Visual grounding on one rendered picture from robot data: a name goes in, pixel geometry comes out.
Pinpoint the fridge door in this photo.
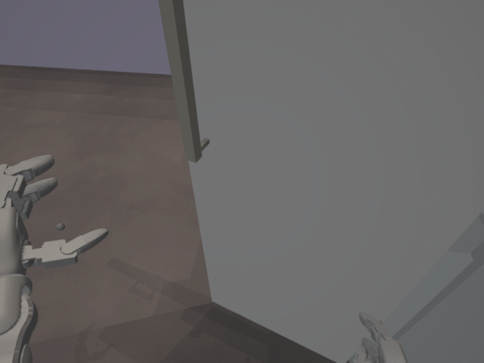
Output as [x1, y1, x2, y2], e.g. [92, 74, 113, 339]
[183, 0, 484, 363]

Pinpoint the robot left forearm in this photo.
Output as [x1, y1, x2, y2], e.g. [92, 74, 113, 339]
[0, 274, 39, 363]

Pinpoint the left robot hand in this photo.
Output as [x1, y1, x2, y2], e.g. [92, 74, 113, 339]
[0, 155, 109, 276]

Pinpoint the handle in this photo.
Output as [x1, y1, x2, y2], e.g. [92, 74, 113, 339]
[158, 0, 209, 163]

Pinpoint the right robot hand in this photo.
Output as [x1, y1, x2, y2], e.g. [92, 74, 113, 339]
[353, 312, 408, 363]

